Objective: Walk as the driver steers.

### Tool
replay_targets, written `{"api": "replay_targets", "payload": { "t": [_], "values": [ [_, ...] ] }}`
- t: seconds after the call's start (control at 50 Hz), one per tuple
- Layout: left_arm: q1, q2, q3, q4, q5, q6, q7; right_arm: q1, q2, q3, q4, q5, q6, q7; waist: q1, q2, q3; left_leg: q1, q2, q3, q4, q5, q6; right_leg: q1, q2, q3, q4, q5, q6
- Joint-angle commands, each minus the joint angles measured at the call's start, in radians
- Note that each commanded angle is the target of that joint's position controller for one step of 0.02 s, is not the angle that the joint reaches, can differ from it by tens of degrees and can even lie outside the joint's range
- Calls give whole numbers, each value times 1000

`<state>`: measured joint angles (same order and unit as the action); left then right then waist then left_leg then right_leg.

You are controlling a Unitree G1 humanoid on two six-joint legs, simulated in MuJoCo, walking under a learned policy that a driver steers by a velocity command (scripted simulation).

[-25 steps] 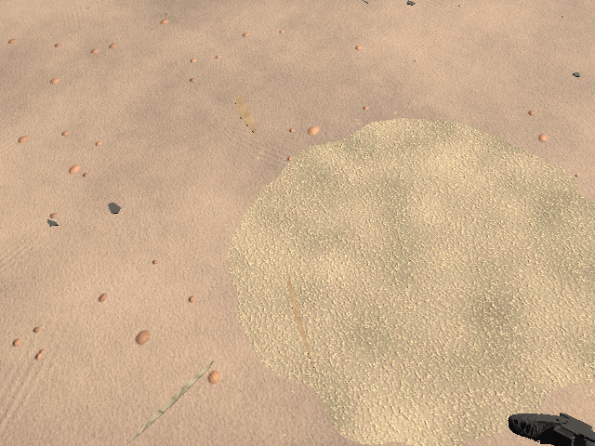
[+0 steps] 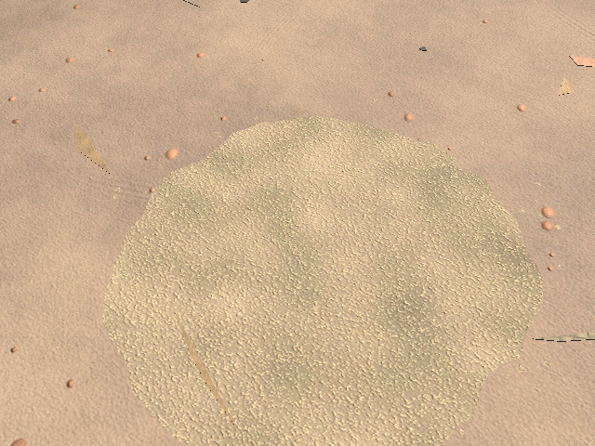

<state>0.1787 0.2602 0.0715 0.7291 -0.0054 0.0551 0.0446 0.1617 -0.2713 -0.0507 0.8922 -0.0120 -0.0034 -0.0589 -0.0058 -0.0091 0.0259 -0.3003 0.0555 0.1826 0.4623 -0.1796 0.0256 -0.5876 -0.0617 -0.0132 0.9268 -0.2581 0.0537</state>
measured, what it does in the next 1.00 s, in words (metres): walks ahead, turning right: right foot, then left foot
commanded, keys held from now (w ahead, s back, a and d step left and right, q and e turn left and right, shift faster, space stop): e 0.34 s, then no key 0.66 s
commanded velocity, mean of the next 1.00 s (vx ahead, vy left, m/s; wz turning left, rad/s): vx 0.01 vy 0.00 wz -0.32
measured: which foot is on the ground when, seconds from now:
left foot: down 0.00-0.10, up 0.12-0.60, down 0.62-1.00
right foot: up 0.00-0.08, down 0.10-1.00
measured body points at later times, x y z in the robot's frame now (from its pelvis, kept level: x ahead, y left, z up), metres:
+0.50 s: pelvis +0.04 -0.04 +0.00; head +0.06 -0.08 +0.45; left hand +0.25 +0.19 -0.07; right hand +0.14 -0.35 -0.12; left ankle +0.15 +0.12 -0.68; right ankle +0.04 -0.12 -0.74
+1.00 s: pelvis +0.10 -0.01 +0.00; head +0.11 -0.01 +0.45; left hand +0.29 +0.20 -0.11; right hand +0.16 -0.28 -0.12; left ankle +0.12 +0.10 -0.74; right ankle +0.04 -0.12 -0.74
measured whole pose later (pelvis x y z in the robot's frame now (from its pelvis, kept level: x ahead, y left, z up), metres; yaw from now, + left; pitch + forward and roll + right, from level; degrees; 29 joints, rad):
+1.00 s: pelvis +0.10 -0.01 +0.00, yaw -17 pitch +0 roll +0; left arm 0.28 0.21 0.07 0.64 0.02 0.01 0.02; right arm 0.14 -0.20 -0.04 0.83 -0.01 -0.02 0.01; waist 0.00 0.00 0.01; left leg -0.23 -0.03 -0.02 0.56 -0.32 0.02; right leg -0.21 0.06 0.15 0.56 -0.34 0.00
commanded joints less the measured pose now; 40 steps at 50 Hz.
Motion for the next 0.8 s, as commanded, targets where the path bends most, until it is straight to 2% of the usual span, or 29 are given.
{"api": "replay_targets", "payload": {
  "t": [0.02, 0.06, 0.08, 0.1, 0.12, 0.14, 0.16, 0.18, 0.2, 0.22, 0.24, 0.28, 0.32, 0.38, 0.48, 0.56, 0.58, 0.6, 0.62, 0.64, 0.66, 0.68, 0.7, 0.76, 0.8],
  "values": [
    [26, 61, 20, -89, 3, 7, -22, -67, -165, -46, -77, 23, 0, 2, 23, 141, -74, 0, 299, -188, -184, -37, 169, 152, -3, -17, -105, -39, -38],
    [41, 51, 23, -89, 3, 1, -31, -62, -166, -51, -73, 33, 13, 5, 31, 103, -73, 15, 291, -156, -96, -77, 115, 235, 29, -68, -268, -30, -80],
    [70, 64, 32, -79, 2, -2, -31, -25, -146, -48, -63, 29, 19, 7, 29, 69, -78, -15, 266, -127, -20, -109, 71, 315, 57, -79, -333, -7, -101],
    [122, 119, 53, -69, 0, -6, -24, 26, -102, -39, -47, 16, 25, 14, 32, -52, -72, -113, 199, -51, 167, -192, -3, 430, 19, 24, -449, 117, -142],
    [148, 250, 79, -101, 0, -9, -9, 16, -25, -12, -100, -33, 24, 26, 0, -383, -72, -438, 49, 33, 610, -506, -114, 584, -266, 453, -488, 469, -275],
    [196, 273, 73, -122, 39, -35, -25, -147, -76, -26, -156, -19, 4, 25, 92, -302, -133, -568, -54, -177, 781, -538, -110, 556, -339, 622, -585, 498, -443],
    [180, 259, 69, -118, 62, -56, -34, -198, -115, -39, -170, 8, 1, 16, 88, -188, -107, -603, -51, -234, 849, -458, -87, 535, -307, 564, -600, 432, -425],
    [109, 237, 64, -129, 40, -64, -27, -173, -127, -47, -155, 8, 4, 4, 44, -134, -93, -609, -32, -260, 837, -341, -70, 517, -255, 479, -585, 385, -355],
    [37, 203, 52, -147, 11, -56, -17, -138, -137, -53, -128, -2, 13, -8, 12, -97, -101, -573, -11, -267, 813, -247, -71, 485, -215, 405, -568, 362, -293],
    [-9, 191, 44, -161, 1, -48, -10, -110, -142, -57, -120, -12, 19, -12, -13, -107, -109, -506, -15, -259, 803, -174, -76, 421, -181, 356, -559, 382, -266],
    [-17, 182, 38, -172, 6, -44, -6, -98, -133, -57, -119, -14, 21, -7, -23, -99, -129, -461, -30, -251, 818, -123, -77, 396, -155, 336, -557, 390, -255],
    [9, 176, 34, -177, 11, -44, 0, -99, -100, -51, -128, -7, 19, 0, -16, -75, -150, -442, -49, -253, 786, -59, -79, 405, -134, 322, -554, 383, -251],
    [47, 176, 35, -173, 5, -42, 9, -133, -77, -43, -150, -7, 16, 2, 1, -83, -144, -464, -56, -267, 688, -28, -88, 443, -125, 339, -550, 356, -249],
    [59, 175, 35, -179, 3, -36, 19, -151, -75, -41, -166, -5, 13, 14, 11, -114, -144, -438, -50, -286, 547, 7, -103, 460, -122, 363, -557, 231, -244],
    [66, 160, 29, -179, 21, -35, 10, -173, -65, -34, -180, 3, 5, 29, 35, -142, -104, -284, -41, -272, 354, -45, -100, 369, -114, 391, -569, 102, -263],
    [56, 130, 16, -182, 22, -35, -9, -144, -65, -31, -179, 9, -9, 45, 32, -149, -98, -127, -59, -235, 227, -142, -73, 323, -102, 411, -522, 202, -282],
    [43, 117, 10, -183, 18, -36, -11, -123, -57, -29, -176, 9, -14, 51, 15, -143, -103, -68, -60, -227, 141, -108, -61, 323, -92, 411, -502, 245, -272],
    [39, 108, 6, -179, 15, -39, -14, -91, -52, -28, -167, 3, -20, 59, -12, -122, -99, 21, -53, -224, -2, 23, -45, 307, -70, 398, -480, 283, -243],
    [74, 95, 3, -169, 19, -45, -15, -55, -77, -34, -158, -7, -23, 63, -11, -102, -123, 125, -12, -244, -52, 138, -28, 291, -46, 383, -464, 265, -200],
    [124, 64, -5, -169, 38, -53, -17, -6, -143, -48, -157, -21, -24, 61, 13, 6, -185, 265, 112, -342, -12, 398, 18, 234, 19, 330, -375, 130, -144],
    [175, 39, -10, -169, 36, -64, -25, -32, -145, -49, -134, -18, -17, 63, 77, 169, -189, 268, 155, -403, 6, 403, 98, 188, 94, 215, -364, -9, -92],
    [142, 62, -8, -165, 39, -68, -27, -70, -71, -31, -145, -10, -13, 66, 54, 198, -169, 190, 155, -432, -34, 272, 133, 229, 79, 193, -380, -43, -56],
    [102, 82, 1, -170, 34, -64, -27, -105, -47, -23, -155, -8, -13, 67, 44, 180, -137, 150, 123, -405, -39, 203, 109, 257, 73, 185, -388, -10, -48],
    [81, 70, 7, -181, 32, -50, -29, -85, -75, -28, -153, 0, -28, 64, 23, 90, -96, 111, 53, -332, -17, 104, 45, 302, 73, 197, -411, 100, -70],
    [93, 54, 6, -176, 26, -52, -31, -61, -69, -25, -142, 2, -32, 61, 18, 62, -82, 109, 34, -313, -1, 103, 32, 317, 68, 204, -418, 138, -79]
  ]
}}
Velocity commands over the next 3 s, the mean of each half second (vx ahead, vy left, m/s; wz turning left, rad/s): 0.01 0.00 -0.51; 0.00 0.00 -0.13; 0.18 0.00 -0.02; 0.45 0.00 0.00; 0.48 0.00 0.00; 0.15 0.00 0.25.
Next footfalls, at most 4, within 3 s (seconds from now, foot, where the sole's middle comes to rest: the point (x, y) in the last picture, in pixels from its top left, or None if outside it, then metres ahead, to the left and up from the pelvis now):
0.10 right None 0.08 -0.13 -0.77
0.62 left None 0.16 0.09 -0.77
1.46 right None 0.17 -0.17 -0.77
1.94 left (344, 403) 0.57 -0.07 -0.77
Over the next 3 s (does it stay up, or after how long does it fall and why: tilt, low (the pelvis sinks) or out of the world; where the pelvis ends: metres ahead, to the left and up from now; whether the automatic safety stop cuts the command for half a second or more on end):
stays up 0.78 -0.25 0.00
